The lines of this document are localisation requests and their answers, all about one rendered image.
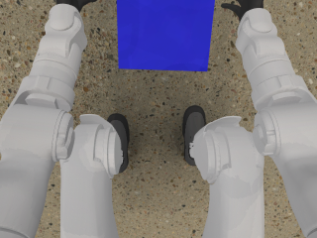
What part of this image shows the robot left shin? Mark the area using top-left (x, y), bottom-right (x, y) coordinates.
top-left (59, 114), bottom-right (124, 167)

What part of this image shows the robot left thigh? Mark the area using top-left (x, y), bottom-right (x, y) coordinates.
top-left (60, 124), bottom-right (121, 238)

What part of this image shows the robot left forearm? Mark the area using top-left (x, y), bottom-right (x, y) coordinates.
top-left (0, 3), bottom-right (88, 154)

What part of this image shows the left robot upper arm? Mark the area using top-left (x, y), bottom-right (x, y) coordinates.
top-left (0, 103), bottom-right (75, 238)

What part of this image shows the robot right forearm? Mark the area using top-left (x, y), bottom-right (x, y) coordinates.
top-left (235, 8), bottom-right (317, 111)

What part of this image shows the right robot upper arm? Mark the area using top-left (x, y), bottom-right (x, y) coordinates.
top-left (253, 101), bottom-right (317, 238)

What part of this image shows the left robot hand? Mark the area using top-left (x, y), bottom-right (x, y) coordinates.
top-left (55, 0), bottom-right (97, 14)

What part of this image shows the right robot hand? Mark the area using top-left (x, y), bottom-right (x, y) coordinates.
top-left (221, 0), bottom-right (264, 23)

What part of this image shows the carton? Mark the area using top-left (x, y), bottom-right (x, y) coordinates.
top-left (116, 0), bottom-right (215, 71)

